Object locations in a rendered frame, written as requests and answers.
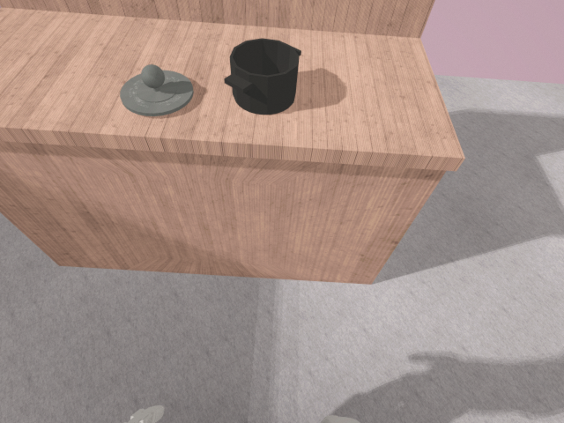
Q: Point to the table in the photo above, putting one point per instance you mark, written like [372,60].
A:
[323,191]

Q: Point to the lid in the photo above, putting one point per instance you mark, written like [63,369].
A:
[175,93]

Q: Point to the knob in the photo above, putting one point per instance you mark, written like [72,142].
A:
[153,76]

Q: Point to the robot left hand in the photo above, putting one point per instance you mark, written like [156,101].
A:
[149,415]

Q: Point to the pot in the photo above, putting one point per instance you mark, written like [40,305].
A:
[264,75]

